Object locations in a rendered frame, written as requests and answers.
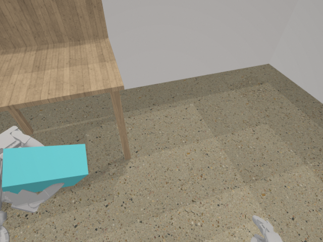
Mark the sponge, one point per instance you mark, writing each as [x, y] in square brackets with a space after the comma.
[36, 168]

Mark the left robot hand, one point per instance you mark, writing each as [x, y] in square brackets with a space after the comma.
[25, 200]

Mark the table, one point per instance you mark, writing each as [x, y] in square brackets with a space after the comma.
[56, 50]

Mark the right robot hand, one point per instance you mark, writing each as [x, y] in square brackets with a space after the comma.
[267, 231]

